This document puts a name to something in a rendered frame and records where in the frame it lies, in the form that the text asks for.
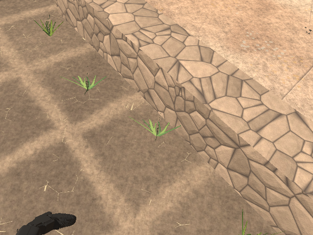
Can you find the robot left hand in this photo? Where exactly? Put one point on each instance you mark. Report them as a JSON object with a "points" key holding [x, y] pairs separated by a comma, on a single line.
{"points": [[47, 222]]}

